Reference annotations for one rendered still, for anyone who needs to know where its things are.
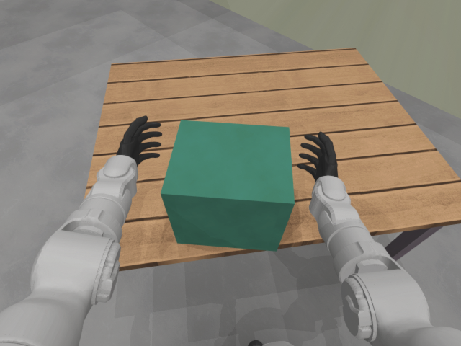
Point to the right robot upper arm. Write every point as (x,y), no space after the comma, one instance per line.
(386,308)

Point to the right robot forearm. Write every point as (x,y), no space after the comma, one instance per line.
(346,237)

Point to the carton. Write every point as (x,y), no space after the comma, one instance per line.
(229,185)

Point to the left robot upper arm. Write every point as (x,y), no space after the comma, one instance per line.
(76,272)

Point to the table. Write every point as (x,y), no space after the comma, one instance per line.
(395,177)

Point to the robot right hand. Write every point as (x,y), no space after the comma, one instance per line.
(326,164)

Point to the left robot forearm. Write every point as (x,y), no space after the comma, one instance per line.
(104,210)

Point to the robot left hand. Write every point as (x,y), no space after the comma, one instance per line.
(131,143)

